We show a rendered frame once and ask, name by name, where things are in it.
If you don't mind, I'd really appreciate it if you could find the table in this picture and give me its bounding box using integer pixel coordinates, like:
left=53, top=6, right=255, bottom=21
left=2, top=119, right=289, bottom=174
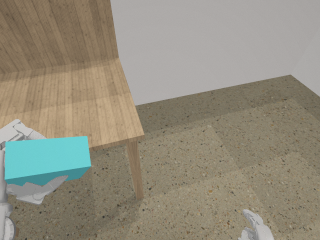
left=0, top=0, right=145, bottom=238

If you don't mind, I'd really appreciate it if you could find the left robot hand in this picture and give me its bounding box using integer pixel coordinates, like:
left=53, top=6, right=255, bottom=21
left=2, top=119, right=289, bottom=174
left=0, top=119, right=69, bottom=206

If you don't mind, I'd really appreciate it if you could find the sponge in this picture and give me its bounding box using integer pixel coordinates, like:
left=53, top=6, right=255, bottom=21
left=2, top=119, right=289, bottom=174
left=4, top=136, right=91, bottom=186

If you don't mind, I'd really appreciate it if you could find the robot left forearm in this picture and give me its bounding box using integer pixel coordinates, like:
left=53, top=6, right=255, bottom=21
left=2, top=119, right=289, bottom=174
left=0, top=202, right=16, bottom=240

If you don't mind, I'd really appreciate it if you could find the right robot hand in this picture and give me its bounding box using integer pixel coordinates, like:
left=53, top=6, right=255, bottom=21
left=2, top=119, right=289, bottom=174
left=238, top=209, right=275, bottom=240

